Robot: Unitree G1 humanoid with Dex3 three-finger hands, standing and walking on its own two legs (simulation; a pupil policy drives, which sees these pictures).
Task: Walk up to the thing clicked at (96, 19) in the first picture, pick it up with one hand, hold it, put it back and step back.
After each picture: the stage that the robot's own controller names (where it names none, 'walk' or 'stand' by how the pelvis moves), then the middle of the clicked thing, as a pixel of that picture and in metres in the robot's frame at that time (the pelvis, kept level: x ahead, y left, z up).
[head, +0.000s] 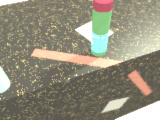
stand; (100, 29) +0.56 -0.05 +0.11
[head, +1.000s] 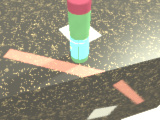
rise first; (79, 32) +0.47 +0.06 +0.14
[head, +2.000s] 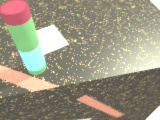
stand; (27, 43) +0.41 +0.21 +0.15
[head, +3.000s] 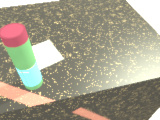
stand; (25, 61) +0.39 +0.22 +0.11
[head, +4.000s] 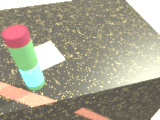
stand; (27, 62) +0.39 +0.22 +0.10
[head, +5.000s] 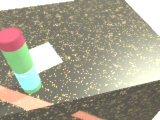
stand; (22, 65) +0.38 +0.23 +0.10
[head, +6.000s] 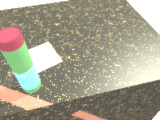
stand; (22, 64) +0.38 +0.23 +0.10
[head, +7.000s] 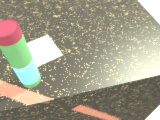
rise first; (20, 59) +0.38 +0.23 +0.11
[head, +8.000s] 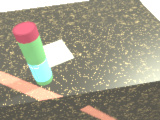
rise first; (36, 57) +0.40 +0.22 +0.11
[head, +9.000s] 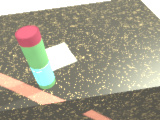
go down; (38, 61) +0.39 +0.21 +0.11
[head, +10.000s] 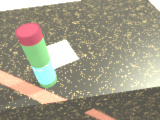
go down; (39, 59) +0.39 +0.21 +0.11
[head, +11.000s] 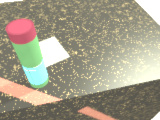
go down; (31, 58) +0.39 +0.19 +0.12
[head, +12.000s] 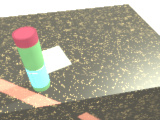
approach; (34, 62) +0.40 +0.20 +0.11
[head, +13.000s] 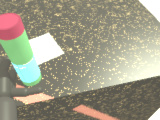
close; (21, 55) +0.39 +0.21 +0.13
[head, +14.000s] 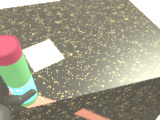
lift; (17, 76) +0.31 +0.21 +0.14
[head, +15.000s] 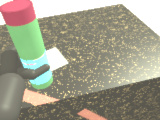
lift; (31, 50) +0.33 +0.16 +0.24
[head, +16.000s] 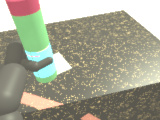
hold; (36, 43) +0.33 +0.14 +0.27
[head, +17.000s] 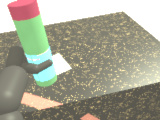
hold; (36, 47) +0.34 +0.15 +0.25
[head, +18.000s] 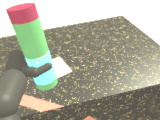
crouch; (36, 51) +0.33 +0.15 +0.26
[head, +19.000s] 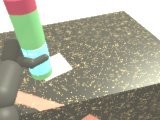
crouch; (32, 41) +0.35 +0.16 +0.27
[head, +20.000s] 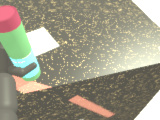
lower; (19, 49) +0.40 +0.20 +0.15
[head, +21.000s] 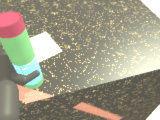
lower; (22, 56) +0.38 +0.20 +0.15
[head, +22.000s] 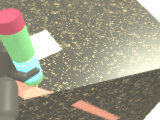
lower; (22, 53) +0.39 +0.20 +0.15
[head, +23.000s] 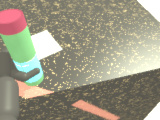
lower; (23, 53) +0.39 +0.20 +0.15
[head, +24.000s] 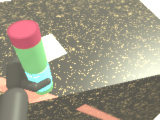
draw back; (35, 63) +0.35 +0.17 +0.15
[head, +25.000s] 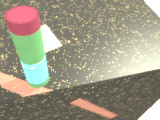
sink last; (32, 54) +0.37 +0.16 +0.15
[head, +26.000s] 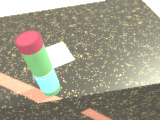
sink last; (41, 67) +0.35 +0.18 +0.13
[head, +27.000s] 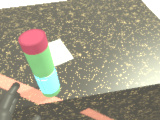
stand; (43, 68) +0.35 +0.17 +0.11
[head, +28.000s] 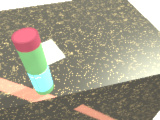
stand; (36, 66) +0.37 +0.18 +0.12
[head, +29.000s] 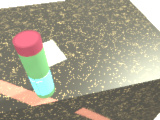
stand; (37, 69) +0.35 +0.17 +0.11
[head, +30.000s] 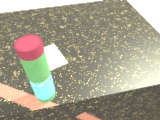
walk; (38, 73) +0.34 +0.17 +0.11
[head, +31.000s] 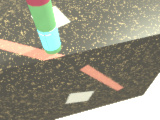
walk; (45, 24) +0.51 +0.16 +0.13
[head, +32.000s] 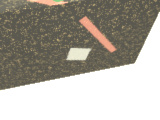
walk; out of the picture +0.84 +0.15 +0.13
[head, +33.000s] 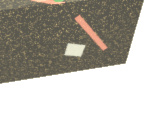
stand; out of the picture +1.07 +0.19 +0.13
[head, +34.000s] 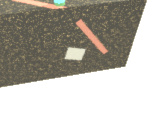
stand; out of the picture +1.03 +0.18 +0.11
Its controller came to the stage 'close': yes
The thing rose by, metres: 0.20
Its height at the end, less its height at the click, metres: +0.00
